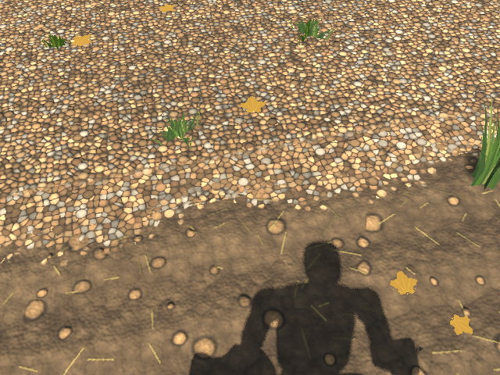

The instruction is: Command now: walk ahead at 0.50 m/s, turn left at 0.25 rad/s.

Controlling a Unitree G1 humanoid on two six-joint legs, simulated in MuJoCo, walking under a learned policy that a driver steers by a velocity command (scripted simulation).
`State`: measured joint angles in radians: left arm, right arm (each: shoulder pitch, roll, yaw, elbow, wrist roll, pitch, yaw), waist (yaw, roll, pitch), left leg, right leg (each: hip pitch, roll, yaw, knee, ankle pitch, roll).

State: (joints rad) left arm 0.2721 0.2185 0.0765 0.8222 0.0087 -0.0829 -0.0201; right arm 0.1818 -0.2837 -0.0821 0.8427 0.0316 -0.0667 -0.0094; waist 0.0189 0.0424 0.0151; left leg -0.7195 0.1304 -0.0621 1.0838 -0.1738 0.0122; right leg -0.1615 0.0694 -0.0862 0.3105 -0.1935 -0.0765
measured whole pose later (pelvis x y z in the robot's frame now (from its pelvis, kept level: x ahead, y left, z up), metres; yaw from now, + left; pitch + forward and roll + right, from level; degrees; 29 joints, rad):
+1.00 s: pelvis +0.57 +0.12 +0.00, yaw +28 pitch +2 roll -1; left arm 0.32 0.25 0.06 0.81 0.00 -0.09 -0.02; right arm 0.21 -0.29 -0.06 0.68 0.01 -0.06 0.00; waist 0.05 0.04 0.01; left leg -0.59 0.06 -0.05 1.04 -0.31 0.01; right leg -0.22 0.06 0.00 0.36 -0.18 -0.05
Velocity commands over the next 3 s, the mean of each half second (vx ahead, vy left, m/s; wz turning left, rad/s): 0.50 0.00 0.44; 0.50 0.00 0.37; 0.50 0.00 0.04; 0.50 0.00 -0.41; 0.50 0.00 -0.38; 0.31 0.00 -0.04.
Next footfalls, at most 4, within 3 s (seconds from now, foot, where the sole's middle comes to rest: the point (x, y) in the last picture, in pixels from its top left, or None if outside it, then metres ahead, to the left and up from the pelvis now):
0.30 left None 0.33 0.15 -0.78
0.76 right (254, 310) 0.65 0.05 -0.78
1.26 left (140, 275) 0.76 0.39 -0.78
1.80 right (184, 180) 1.13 0.30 -0.78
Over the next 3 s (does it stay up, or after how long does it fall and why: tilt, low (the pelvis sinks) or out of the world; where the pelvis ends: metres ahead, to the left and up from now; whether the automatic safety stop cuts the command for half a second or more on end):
stays up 1.52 0.41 -0.01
